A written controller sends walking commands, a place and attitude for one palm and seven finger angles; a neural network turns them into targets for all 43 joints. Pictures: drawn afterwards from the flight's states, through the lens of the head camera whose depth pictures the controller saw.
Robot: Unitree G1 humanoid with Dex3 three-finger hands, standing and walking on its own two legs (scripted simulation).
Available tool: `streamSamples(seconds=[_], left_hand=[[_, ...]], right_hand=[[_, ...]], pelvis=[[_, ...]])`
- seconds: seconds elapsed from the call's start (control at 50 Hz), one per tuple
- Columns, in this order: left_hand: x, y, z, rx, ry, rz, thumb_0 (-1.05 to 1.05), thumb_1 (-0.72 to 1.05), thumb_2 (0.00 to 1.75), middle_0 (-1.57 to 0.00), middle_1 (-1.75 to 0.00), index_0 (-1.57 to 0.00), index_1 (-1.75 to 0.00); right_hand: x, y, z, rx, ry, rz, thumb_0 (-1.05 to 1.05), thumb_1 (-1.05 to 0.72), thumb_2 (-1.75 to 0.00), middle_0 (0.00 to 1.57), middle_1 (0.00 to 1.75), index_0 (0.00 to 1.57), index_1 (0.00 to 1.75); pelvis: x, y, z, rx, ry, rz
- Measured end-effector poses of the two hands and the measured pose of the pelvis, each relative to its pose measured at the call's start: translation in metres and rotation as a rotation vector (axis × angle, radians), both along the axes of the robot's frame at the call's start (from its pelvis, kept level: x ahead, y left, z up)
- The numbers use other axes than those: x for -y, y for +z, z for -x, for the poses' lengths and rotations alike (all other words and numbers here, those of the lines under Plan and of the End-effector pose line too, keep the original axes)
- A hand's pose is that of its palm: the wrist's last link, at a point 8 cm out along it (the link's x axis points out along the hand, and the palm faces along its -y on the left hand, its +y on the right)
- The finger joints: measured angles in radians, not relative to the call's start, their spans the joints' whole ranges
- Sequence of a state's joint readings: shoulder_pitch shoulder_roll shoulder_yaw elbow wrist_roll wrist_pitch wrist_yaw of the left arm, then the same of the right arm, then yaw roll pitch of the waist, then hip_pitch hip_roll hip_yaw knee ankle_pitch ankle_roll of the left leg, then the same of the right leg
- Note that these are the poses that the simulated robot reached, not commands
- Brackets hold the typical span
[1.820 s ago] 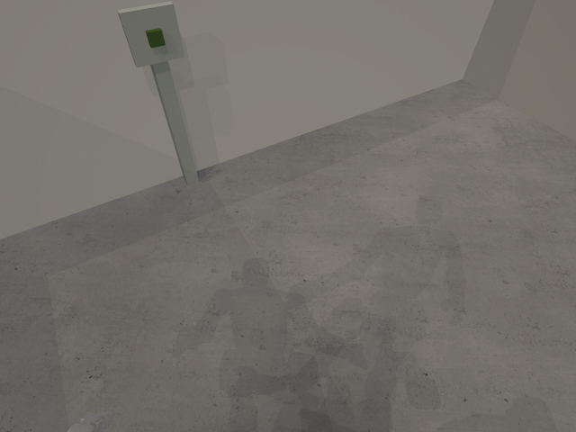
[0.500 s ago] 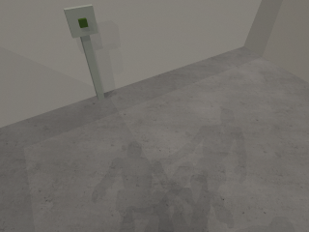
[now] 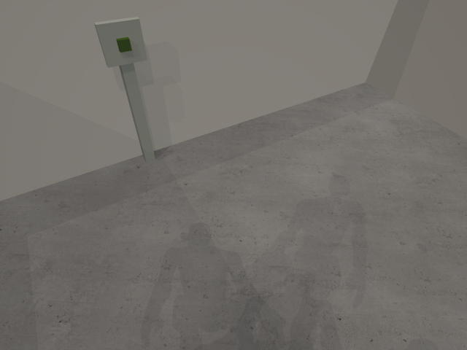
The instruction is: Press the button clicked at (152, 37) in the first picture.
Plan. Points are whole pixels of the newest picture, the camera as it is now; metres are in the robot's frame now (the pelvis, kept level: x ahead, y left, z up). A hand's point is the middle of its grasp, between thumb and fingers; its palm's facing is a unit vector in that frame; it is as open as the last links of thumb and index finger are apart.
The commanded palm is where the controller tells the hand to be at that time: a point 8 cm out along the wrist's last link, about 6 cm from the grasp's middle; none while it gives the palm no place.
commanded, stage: walk to a spot facing it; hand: left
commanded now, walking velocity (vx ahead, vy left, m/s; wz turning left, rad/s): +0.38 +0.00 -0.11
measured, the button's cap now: (123, 44) +1.27 +0.56 -0.03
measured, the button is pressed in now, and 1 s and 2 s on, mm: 0 0 0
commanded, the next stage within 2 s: turn to face it in 1.34 s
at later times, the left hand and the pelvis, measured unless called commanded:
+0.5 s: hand (172, 273) +0.33 +0.17 -0.19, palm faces -0.11 -0.97 -0.20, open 7.4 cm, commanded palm none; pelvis +0.20 -0.01 -0.02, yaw -6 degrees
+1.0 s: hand (162, 242) +0.41 +0.21 -0.18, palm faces -0.06 -0.99 -0.14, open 7.4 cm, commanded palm none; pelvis +0.42 +0.03 +0.00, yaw -8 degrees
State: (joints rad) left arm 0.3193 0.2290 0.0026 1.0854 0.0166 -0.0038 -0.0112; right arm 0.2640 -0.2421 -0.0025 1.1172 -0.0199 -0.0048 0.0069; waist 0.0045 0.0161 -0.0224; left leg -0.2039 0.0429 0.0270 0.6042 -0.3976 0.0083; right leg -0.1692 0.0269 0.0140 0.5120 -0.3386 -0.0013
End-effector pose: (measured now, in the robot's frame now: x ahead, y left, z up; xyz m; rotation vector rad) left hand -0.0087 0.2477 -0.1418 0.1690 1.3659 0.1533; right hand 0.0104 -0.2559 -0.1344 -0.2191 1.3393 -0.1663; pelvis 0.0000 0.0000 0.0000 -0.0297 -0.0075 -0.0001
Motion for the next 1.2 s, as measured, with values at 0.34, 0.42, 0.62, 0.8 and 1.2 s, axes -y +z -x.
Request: streamSamples(seconds=[0.34, 0.42, 0.62, 0.8, 1.2], left_hand=[[0.004, -0.009, -0.173, 0.008, -0.097, 0.067, 0.02, 0.93, 0.90, -0.20, -0.30, -0.20, -0.30], [0.015, -0.009, -0.268, 0.133, -0.163, 0.042, 0.02, 0.93, 0.90, -0.20, -0.30, -0.19, -0.30], [0.041, -0.007, -0.352, 0.192, -0.153, 0.027, 0.01, 0.91, 0.90, -0.20, -0.30, -0.19, -0.30], [0.022, -0.008, -0.357, 0.041, -0.071, 0.058, 0.01, 0.93, 0.90, -0.20, -0.30, -0.20, -0.30], [0.007, 0.008, -0.590, 0.036, -0.175, 0.054, 0.01, 0.91, 0.90, -0.19, -0.30, -0.19, -0.30]], right_hand=[[-0.101, 0.022, 0.055, -0.345, -0.262, -0.091, 0.00, -0.90, -0.89, 0.20, 0.30, 0.20, 0.30], [-0.105, 0.020, 0.048, -0.446, -0.320, -0.123, 0.01, -0.90, -0.89, 0.21, 0.30, 0.20, 0.30], [-0.036, -0.014, -0.145, -0.157, -0.262, -0.079, 0.01, -0.90, -0.89, 0.20, 0.30, 0.20, 0.30], [-0.009, 0.014, -0.354, 0.185, -0.126, -0.005, 0.02, -0.95, -0.89, 0.20, 0.30, 0.19, 0.30], [-0.070, 0.013, -0.408, -0.089, -0.312, -0.059, 0.00, -0.93, -0.89, 0.20, 0.30, 0.20, 0.30]], pelvis=[[-0.017, 0.003, -0.114, -0.010, -0.075, 0.000], [-0.006, -0.008, -0.153, -0.005, -0.091, 0.004], [0.015, -0.010, -0.244, 0.021, -0.096, 0.009], [-0.001, 0.001, -0.326, 0.005, -0.095, 0.018], [-0.018, 0.014, -0.510, -0.007, -0.203, -0.028]])
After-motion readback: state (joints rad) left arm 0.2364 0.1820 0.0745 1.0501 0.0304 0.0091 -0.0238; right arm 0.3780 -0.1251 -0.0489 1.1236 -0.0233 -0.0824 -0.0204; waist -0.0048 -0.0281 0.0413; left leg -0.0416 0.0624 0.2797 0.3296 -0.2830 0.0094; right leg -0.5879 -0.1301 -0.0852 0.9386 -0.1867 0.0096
